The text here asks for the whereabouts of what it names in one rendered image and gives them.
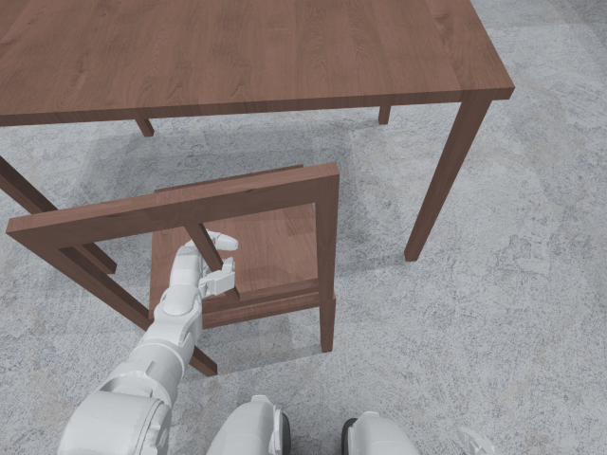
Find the left robot hand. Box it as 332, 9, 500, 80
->
169, 229, 238, 299

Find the right robot shin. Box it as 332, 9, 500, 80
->
355, 411, 380, 423

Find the table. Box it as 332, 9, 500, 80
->
0, 0, 515, 274

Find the robot left thigh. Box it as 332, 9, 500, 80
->
206, 402, 283, 455

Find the left robot upper arm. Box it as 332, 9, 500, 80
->
61, 391, 172, 455

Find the left robot forearm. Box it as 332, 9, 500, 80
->
57, 284, 202, 455

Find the right robot hand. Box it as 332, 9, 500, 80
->
457, 426, 496, 455

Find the chair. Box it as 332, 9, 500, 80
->
5, 162, 340, 376

